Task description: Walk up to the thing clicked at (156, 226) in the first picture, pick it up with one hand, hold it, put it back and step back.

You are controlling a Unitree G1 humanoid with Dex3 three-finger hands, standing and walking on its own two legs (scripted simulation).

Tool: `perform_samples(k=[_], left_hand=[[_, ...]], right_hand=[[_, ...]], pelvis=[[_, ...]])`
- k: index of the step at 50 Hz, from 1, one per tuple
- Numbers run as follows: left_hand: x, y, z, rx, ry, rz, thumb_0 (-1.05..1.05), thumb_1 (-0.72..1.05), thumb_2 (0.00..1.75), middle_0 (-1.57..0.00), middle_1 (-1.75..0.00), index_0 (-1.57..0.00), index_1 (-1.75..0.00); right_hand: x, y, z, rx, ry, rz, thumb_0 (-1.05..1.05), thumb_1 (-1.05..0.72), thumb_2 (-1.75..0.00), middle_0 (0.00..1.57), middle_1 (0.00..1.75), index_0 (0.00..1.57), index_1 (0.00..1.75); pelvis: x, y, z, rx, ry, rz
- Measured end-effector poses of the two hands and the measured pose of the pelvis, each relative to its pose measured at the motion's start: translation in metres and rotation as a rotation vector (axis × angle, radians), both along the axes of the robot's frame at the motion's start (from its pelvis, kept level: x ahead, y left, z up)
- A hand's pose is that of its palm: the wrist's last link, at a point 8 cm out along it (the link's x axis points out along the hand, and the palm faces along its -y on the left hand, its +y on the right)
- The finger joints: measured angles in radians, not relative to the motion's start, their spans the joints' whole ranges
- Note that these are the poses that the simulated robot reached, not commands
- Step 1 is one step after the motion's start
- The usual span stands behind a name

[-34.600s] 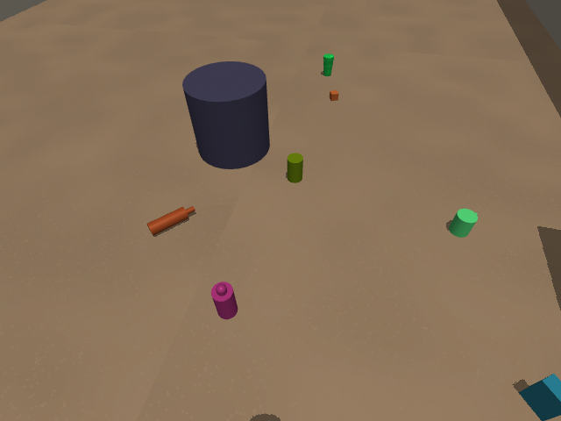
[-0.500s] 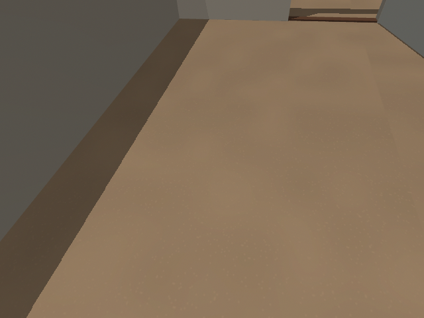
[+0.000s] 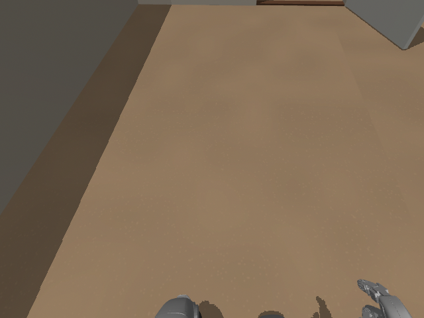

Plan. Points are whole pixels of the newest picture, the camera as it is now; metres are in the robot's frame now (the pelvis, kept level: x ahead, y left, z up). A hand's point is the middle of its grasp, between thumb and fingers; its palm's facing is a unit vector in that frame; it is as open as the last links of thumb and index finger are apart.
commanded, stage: walk up
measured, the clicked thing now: out of the picture -0.09 -2.21 -0.71
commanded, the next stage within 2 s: stand in 1.24 s
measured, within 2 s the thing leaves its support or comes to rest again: neither
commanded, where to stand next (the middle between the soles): +0.13 +0.03 m, yaw -8 degrees
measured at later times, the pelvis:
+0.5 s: pelvis +0.06 +0.03 +0.00, yaw -8 degrees
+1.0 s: pelvis +0.05 +0.04 +0.02, yaw -10 degrees
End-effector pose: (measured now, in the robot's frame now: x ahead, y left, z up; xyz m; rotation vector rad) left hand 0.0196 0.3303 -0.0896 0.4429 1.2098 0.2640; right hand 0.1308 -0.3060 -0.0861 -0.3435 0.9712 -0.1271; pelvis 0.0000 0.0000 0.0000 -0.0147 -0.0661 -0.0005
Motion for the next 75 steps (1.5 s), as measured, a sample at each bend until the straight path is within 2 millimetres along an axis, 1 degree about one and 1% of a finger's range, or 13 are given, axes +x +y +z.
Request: perform_samples(k=[4, 7, 13, 17, 20, 25, 29, 34, 40, 47, 57, 65, 75], left_hand=[[0.057, 0.011, 0.015, -0.014, -0.059, -0.079, 0.01, 0.91, 0.90, -0.21, -0.30, -0.21, -0.30], [0.090, 0.015, 0.024, -0.017, -0.074, -0.125, 0.00, 0.91, 0.90, -0.21, -0.30, -0.20, -0.30], [0.141, 0.012, 0.023, -0.016, -0.098, -0.158, 0.00, 0.91, 0.90, -0.21, -0.30, -0.20, -0.30], [0.163, 0.002, 0.013, -0.013, -0.113, -0.178, 0.00, 0.91, 0.90, -0.21, -0.30, -0.20, -0.30], [0.173, -0.008, 0.007, -0.029, -0.115, -0.205, 0.00, 0.91, 0.90, -0.21, -0.30, -0.20, -0.30], [0.186, -0.015, 0.000, -0.065, -0.119, -0.237, 0.00, 0.91, 0.90, -0.21, -0.30, -0.21, -0.30], [0.197, -0.011, -0.011, -0.103, -0.130, -0.242, 0.00, 0.91, 0.90, -0.21, -0.30, -0.21, -0.30], [0.201, -0.004, -0.013, -0.128, -0.114, -0.219, 0.00, 0.91, 0.90, -0.21, -0.30, -0.21, -0.30], [0.191, 0.003, -0.011, -0.107, -0.100, -0.202, 0.00, 0.91, 0.90, -0.21, -0.30, -0.21, -0.30], [0.168, 0.001, -0.004, -0.112, -0.051, -0.181, 0.00, 0.91, 0.90, -0.21, -0.30, -0.20, -0.30], [0.151, -0.011, 0.006, -0.138, -0.026, -0.152, 0.01, 0.91, 0.90, -0.21, -0.30, -0.20, -0.30], [0.152, -0.016, 0.008, -0.149, -0.006, -0.145, 0.00, 0.91, 0.90, -0.21, -0.30, -0.20, -0.30], [0.161, -0.011, 0.011, -0.135, 0.007, -0.153, 0.00, 0.91, 0.90, -0.21, -0.30, -0.20, -0.30]], right_hand=[[-0.007, 0.015, 0.011, 0.018, 0.021, -0.065, 0.01, -0.90, -0.90, 0.20, 0.30, 0.21, 0.30], [-0.016, 0.021, 0.012, 0.012, 0.052, -0.097, 0.01, -0.90, -0.90, 0.20, 0.30, 0.21, 0.30], [-0.038, 0.020, -0.005, 0.002, 0.158, -0.159, 0.01, -0.90, -0.90, 0.20, 0.30, 0.21, 0.30], [-0.040, 0.015, -0.025, 0.014, 0.198, -0.196, 0.01, -0.90, -0.90, 0.20, 0.30, 0.21, 0.30], [-0.035, 0.016, -0.032, 0.017, 0.211, -0.219, 0.01, -0.90, -0.90, 0.20, 0.30, 0.21, 0.30], [-0.028, 0.023, -0.031, 0.009, 0.185, -0.235, 0.01, -0.90, -0.90, 0.20, 0.30, 0.21, 0.30], [-0.032, 0.031, -0.025, -0.025, 0.164, -0.238, 0.01, -0.90, -0.90, 0.20, 0.30, 0.21, 0.30], [-0.048, 0.037, -0.009, -0.054, 0.171, -0.240, 0.01, -0.90, -0.90, 0.20, 0.30, 0.21, 0.30], [-0.061, 0.021, -0.004, -0.080, 0.187, -0.257, 0.01, -0.90, -0.90, 0.20, 0.30, 0.21, 0.30], [-0.065, 0.021, -0.005, -0.053, 0.174, -0.270, 0.01, -0.90, -0.90, 0.20, 0.30, 0.21, 0.30], [-0.062, 0.033, -0.006, 0.010, 0.185, -0.247, 0.01, -0.90, -0.90, 0.20, 0.30, 0.21, 0.30], [-0.067, 0.037, -0.003, 0.021, 0.225, -0.264, 0.01, -0.90, -0.90, 0.20, 0.30, 0.21, 0.30], [-0.068, 0.039, 0.000, 0.020, 0.261, -0.286, 0.01, -0.90, -0.90, 0.20, 0.30, 0.21, 0.30]], pelvis=[[0.022, 0.012, 0.014, 0.009, 0.005, -0.030], [0.037, 0.019, 0.020, 0.014, 0.013, -0.051], [0.057, 0.024, 0.015, 0.012, 0.014, -0.076], [0.066, 0.019, 0.002, 0.010, 0.019, -0.099], [0.067, 0.020, -0.001, 0.015, 0.022, -0.116], [0.064, 0.031, 0.000, 0.021, 0.032, -0.137], [0.061, 0.043, -0.003, 0.042, 0.026, -0.147], [0.059, 0.047, 0.004, 0.011, 0.024, -0.160], [0.054, 0.040, 0.006, -0.013, 0.027, -0.174], [0.050, 0.040, 0.013, 0.022, 0.013, -0.173], [0.045, 0.036, 0.026, 0.023, 0.009, -0.170], [0.048, 0.037, 0.033, 0.020, 0.018, -0.166], [0.052, 0.040, 0.037, 0.022, 0.027, -0.163]])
